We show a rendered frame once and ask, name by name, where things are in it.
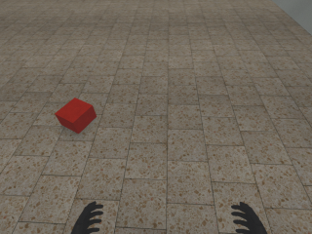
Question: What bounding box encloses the robot left hand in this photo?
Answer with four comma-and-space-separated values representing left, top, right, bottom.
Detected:
70, 201, 103, 234

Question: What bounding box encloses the carton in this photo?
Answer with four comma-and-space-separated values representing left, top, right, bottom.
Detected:
55, 97, 97, 134

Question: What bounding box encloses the robot right hand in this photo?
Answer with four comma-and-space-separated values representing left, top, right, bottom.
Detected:
231, 202, 268, 234

